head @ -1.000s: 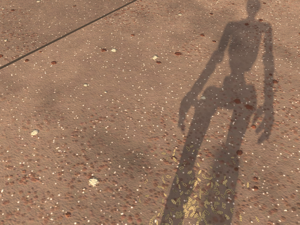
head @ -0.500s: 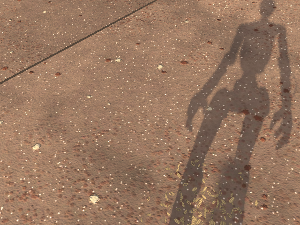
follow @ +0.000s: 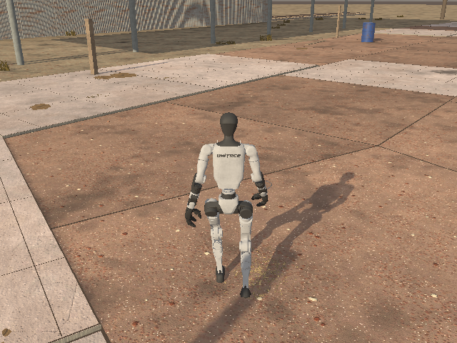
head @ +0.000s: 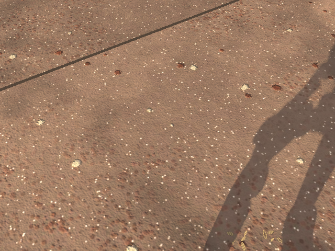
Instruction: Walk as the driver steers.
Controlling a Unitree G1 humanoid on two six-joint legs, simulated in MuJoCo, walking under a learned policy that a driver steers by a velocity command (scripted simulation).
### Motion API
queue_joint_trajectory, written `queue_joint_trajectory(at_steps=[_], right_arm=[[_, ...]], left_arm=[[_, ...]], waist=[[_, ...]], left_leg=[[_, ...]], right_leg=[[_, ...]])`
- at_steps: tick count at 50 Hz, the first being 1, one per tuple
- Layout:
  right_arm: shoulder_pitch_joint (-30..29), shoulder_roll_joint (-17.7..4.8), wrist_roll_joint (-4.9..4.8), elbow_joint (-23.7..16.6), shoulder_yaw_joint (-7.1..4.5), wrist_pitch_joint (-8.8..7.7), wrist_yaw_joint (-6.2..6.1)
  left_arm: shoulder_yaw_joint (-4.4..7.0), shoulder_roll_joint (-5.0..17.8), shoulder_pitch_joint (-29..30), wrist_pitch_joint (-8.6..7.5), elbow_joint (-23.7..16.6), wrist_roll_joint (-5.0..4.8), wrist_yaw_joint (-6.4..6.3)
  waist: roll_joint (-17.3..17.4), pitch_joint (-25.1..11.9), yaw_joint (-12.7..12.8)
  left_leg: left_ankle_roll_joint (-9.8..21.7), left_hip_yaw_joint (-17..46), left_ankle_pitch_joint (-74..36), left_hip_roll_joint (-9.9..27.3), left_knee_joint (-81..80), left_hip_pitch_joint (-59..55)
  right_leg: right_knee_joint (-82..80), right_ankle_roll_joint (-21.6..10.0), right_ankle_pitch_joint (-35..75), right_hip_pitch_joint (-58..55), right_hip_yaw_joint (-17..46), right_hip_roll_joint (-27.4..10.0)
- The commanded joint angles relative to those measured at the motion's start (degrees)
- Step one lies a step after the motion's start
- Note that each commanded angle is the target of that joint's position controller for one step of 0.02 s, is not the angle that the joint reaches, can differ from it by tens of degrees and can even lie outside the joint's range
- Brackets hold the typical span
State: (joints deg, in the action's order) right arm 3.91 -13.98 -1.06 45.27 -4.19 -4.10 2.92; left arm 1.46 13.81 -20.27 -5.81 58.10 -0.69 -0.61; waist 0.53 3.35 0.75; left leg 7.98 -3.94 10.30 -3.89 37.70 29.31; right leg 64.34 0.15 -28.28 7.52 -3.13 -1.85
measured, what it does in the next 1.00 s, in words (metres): walks ahead: right foot, then left foot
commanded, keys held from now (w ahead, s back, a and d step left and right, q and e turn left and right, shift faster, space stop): w+q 0.02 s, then w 0.86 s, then w+e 0.12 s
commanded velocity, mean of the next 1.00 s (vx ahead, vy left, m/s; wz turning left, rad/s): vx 0.50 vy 0.00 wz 0.12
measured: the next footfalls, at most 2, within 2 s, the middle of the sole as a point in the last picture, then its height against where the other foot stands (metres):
right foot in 0.46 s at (211, 243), level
left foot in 1.00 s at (142, 179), level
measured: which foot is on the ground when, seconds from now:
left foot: down 0.00-0.48, up 0.50-0.98, down 1.00-1.00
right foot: up 0.00-0.44, down 0.46-1.00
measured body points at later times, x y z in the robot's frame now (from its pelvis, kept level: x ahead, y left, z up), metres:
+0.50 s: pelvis +0.31 -0.03 +0.01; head +0.34 -0.03 +0.46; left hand +0.49 +0.22 -0.08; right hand +0.32 -0.31 -0.12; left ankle +0.11 +0.06 -0.69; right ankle +0.43 -0.12 -0.71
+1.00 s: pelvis +0.58 +0.02 +0.02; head +0.61 +0.03 +0.46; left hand +0.51 +0.29 -0.12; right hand +0.83 -0.18 -0.06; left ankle +0.70 +0.15 -0.71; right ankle +0.43 -0.12 -0.71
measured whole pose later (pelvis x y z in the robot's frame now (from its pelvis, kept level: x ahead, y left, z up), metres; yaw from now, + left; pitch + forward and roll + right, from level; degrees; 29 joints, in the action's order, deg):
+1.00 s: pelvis +0.58 +0.02 +0.02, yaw +5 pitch +3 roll -2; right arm 1.0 -13.7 -0.7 41.8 -1.9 -6.0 1.9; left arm 3.1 15.7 -24.0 -3.5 54.3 -1.2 0.0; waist 1.3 0.5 5.0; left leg 3.0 0.1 1.9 2.2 27.4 28.4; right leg 19.4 -0.1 -23.6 -1.9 -0.1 1.1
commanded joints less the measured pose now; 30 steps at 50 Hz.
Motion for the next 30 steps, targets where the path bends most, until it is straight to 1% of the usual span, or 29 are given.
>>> queue_joint_trajectory(at_steps=[1,2,3,4,5,6,7,8,10,12,14,16,18,20,21,22,23,24,25,26,27,28,29,30], right_arm=[[12.8,-8.2,0.29,0.1,-2.31,-1.0,-0.84],[8.1,-6.1,0.5,-1.2,-1.58,-1.26,-0.63],[5.9,-5.0,1.08,-2.0,-1.05,-1.4,-0.71],[5.4,-4.8,1.03,-2.0,-0.84,-1.41,-0.79],[6.1,-5.2,0.76,-1.5,-0.8,-1.58,-0.99],[7.6,-5.9,0.72,-0.9,-0.88,-1.78,-1.27],[9.0,-6.7,0.72,-0.3,-1.04,-1.91,-1.69],[10.4,-7.4,0.75,0.2,-1.15,-1.92,-2.13],[12.8,-7.8,0.59,0.9,-1.13,-1.71,-2.72],[14.7,-8.1,0.26,1.5,-1.06,-1.54,-2.96],[16.6,-8.6,0.17,2.4,-1.02,-1.52,-3.01],[18.4,-8.5,0.11,3.4,-0.94,-1.36,-3.0],[20.2,-8.6,0.18,4.3,-1.0,-0.8,-3.24],[20.5,-9.2,0.31,4.6,-1.19,-0.11,-3.67],[19.6,-9.7,0.34,4.4,-1.31,0.15,-3.79],[18.3,-10.2,0.43,4.0,-1.38,0.37,-3.8],[16.9,-9.7,0.67,3.5,-0.97,0.49,-3.65],[16.3,-7.8,1.48,2.0,0.0,0.36,-3.51],[25.9,-0.9,0.66,2.8,1.9,-0.84,-2.74],[23.1,-6.2,-0.42,3.4,1.09,-1.72,-2.64],[16.6,-9.6,-1.4,1.3,0.2,-2.26,-2.54],[13.0,-9.2,-1.05,0.3,0.34,-2.4,-2.78],[11.5,-8.4,-0.05,0.0,0.11,-2.29,-2.94],[12.7,-7.8,0.38,0.0,-0.12,-1.81,-3.02]], left_arm=[[1.3,8.0,6.6,-5.04,-9.8,-1.94,0.67],[1.91,8.2,5.8,-4.48,-8.9,-1.02,0.12],[2.34,8.3,3.4,-3.32,-8.5,-0.61,0.02],[2.55,7.8,2.2,-2.24,-8.6,-0.24,0.01],[2.5,6.7,2.2,-1.43,-8.9,0.28,-0.07],[2.42,6.1,3.5,-0.86,-9.5,0.88,-0.26],[2.34,5.8,5.8,-0.54,-10.5,1.36,-0.49],[2.31,5.7,8.3,-0.39,-11.5,1.53,-0.68],[2.21,5.4,12.8,-0.49,-12.8,1.39,-0.69],[1.87,4.6,17.0,-0.9,-13.7,1.03,-0.31],[1.6,4.3,20.7,-1.19,-14.7,0.51,0.24],[1.56,4.9,23.4,-1.43,-15.8,0.19,0.87],[1.56,5.6,25.7,-1.94,-17.3,0.16,1.74],[1.71,6.4,25.0,-2.38,-17.8,0.11,2.47],[1.98,7.0,22.9,-2.5,-17.5,0.08,2.61],[2.61,8.3,18.4,-2.57,-16.4,0.08,2.51],[3.74,10.5,9.8,-2.56,-14.0,0.21,2.22],[4.57,14.0,-1.3,-2.38,-12.2,1.04,1.77],[5.62,17.2,-6.3,-1.74,-10.1,0.92,2.11],[4.15,11.3,-6.3,-1.41,-9.9,0.02,2.16],[3.36,9.1,-0.9,-1.2,-11.1,-0.12,1.93],[2.89,8.3,3.9,-0.92,-12.2,0.38,1.9],[2.52,7.3,6.3,-0.9,-12.5,0.78,2.11],[2.18,6.6,7.1,-1.08,-12.5,1.31,2.27]], waist=[[0.0,-10.6,-4.9],[-3.2,-7.9,-2.0],[-2.6,-7.0,0.3],[-1.8,-6.4,1.4],[-1.0,-5.6,1.8],[-0.2,-4.7,1.7],[0.4,-3.8,1.1],[0.9,-3.0,0.3],[1.6,-2.4,-1.6],[2.3,-2.2,-3.6],[3.1,-1.3,-5.3],[3.4,-0.4,-6.3],[3.3,-0.1,-6.6],[4.0,-0.8,-5.3],[4.8,-2.0,-3.9],[5.5,-4.9,-1.2],[4.7,-10.5,3.2],[0.1,-19.1,7.2],[-16.8,-27.0,3.8],[-12.5,-25.0,5.9],[-8.2,-14.8,5.5],[-2.6,-9.7,3.7],[-1.3,-5.9,2.0],[-2.9,-5.5,0.1]], left_leg=[[12.3,37.1,1.0,18.7,-22.7,-38.0],[10.5,30.3,-5.3,16.5,-23.3,-28.8],[9.8,26.0,-9.3,14.9,-24.5,-22.7],[9.6,23.7,-10.9,14.0,-25.5,-19.1],[9.6,21.2,-13.6,13.4,-26.4,-16.1],[9.7,19.0,-15.8,12.9,-27.2,-14.1],[9.5,17.2,-17.3,12.3,-28.0,-13.1],[9.1,15.9,-18.1,11.7,-28.4,-13.1],[7.1,13.8,-17.7,10.2,-28.1,-14.7],[5.2,12.4,-14.1,9.3,-27.8,-16.3],[4.6,13.2,-10.2,10.3,-28.0,-18.3],[4.7,14.8,-10.3,12.4,-26.5,-23.3],[4.7,16.5,-13.9,15.0,-23.7,-29.9],[3.7,17.4,-19.4,16.7,-21.0,-34.1],[3.0,17.0,-25.8,16.6,-18.8,-34.6],[2.2,15.8,-36.2,15.5,-14.3,-34.1],[0.8,13.4,-41.2,12.4,-5.0,-30.8],[-1.1,11.0,-28.0,8.8,11.4,-19.6],[-5.4,8.3,12.5,-1.1,32.3,3.8],[-4.7,14.0,21.5,0.6,38.5,11.7],[-4.3,12.7,16.8,3.9,39.2,15.5],[-4.4,10.3,11.6,6.9,36.6,13.6],[-5.0,9.4,8.9,8.5,33.1,12.0],[-5.1,9.5,7.2,10.2,30.6,8.5]], right_leg=[[15.6,-3.1,7.1,37.7,9.5,-1.9],[11.1,-2.7,9.5,33.1,8.7,-4.0],[8.6,-2.2,10.7,28.3,8.9,-5.7],[5.9,-1.5,11.0,26.0,8.5,-6.6],[3.2,-0.6,11.5,24.9,7.5,-7.0],[0.5,0.2,13.5,24.9,6.7,-7.0],[-2.9,1.1,16.5,26.0,6.0,-7.0],[-7.0,1.7,20.0,27.4,5.5,-6.9],[-16.2,1.8,28.3,28.5,5.0,-6.0],[-25.3,1.2,35.7,27.1,4.3,-4.3],[-30.4,0.8,38.7,26.3,3.6,-3.0],[-32.9,-0.1,37.2,28.6,4.0,-2.7],[-34.8,-1.4,32.9,32.2,4.2,-2.1],[-36.6,-3.0,28.0,31.1,4.0,-1.3],[-37.1,-3.9,25.7,27.3,3.1,-0.3],[-37.9,-5.1,24.8,19.9,1.4,1.7],[-38.1,-7.1,27.6,7.2,1.4,1.7],[-36.2,-11.3,29.0,-10.6,12.1,-8.1],[-39.8,-20.6,19.0,-32.4,38.0,-21.0],[-45.8,-19.0,9.4,-31.9,44.8,-20.6],[-47.2,-15.9,9.5,-23.5,36.3,-18.6],[-48.8,-14.5,15.3,-14.2,29.3,-16.4],[-50.5,-14.3,21.1,-7.4,25.2,-14.4],[-51.9,-13.7,24.4,-3.4,21.8,-12.6]])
